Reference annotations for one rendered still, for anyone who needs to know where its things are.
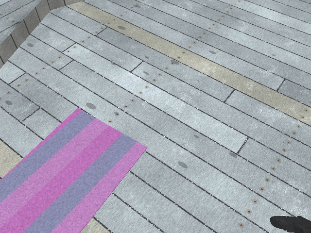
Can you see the right robot hand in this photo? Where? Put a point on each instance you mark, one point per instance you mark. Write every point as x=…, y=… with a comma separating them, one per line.
x=292, y=224

